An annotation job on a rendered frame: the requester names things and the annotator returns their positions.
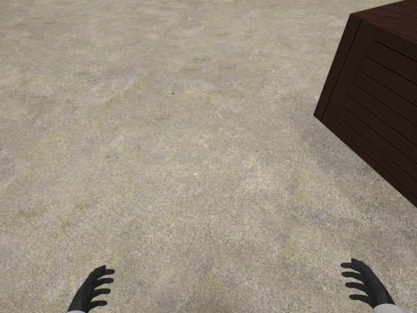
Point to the pedestal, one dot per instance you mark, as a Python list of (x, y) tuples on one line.
[(369, 99)]

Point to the right robot hand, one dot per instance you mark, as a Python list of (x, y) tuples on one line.
[(373, 287)]

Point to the left robot hand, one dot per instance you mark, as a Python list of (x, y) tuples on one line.
[(82, 299)]

